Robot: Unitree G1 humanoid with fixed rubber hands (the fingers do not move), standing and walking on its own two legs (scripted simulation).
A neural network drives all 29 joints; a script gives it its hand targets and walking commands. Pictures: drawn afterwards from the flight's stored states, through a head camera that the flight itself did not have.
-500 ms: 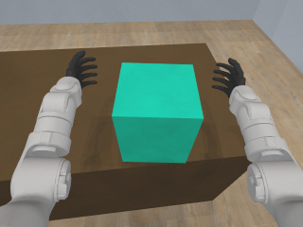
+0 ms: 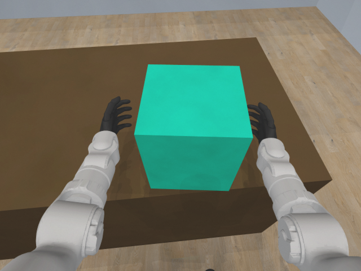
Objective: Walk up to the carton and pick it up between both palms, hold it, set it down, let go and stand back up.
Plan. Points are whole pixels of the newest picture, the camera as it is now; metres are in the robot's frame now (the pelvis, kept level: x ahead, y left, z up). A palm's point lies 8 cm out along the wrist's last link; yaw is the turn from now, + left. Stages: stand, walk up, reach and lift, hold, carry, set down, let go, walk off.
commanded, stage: reach and lift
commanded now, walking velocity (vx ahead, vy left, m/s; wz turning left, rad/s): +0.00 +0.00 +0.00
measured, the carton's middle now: (191, 132) +0.42 -0.04 +0.03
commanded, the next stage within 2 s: none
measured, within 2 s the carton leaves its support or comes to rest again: neither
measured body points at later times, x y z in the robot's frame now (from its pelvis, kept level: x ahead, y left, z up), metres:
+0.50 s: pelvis -0.03 -0.01 -0.03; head +0.04 -0.02 +0.42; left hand +0.43 +0.12 +0.04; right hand +0.40 -0.21 +0.03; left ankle -0.04 +0.10 -0.73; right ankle +0.04 -0.12 -0.73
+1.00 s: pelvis -0.01 -0.01 +0.00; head +0.04 -0.03 +0.45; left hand +0.41 +0.11 +0.04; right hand +0.38 -0.19 +0.03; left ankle -0.04 +0.10 -0.73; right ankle +0.04 -0.12 -0.73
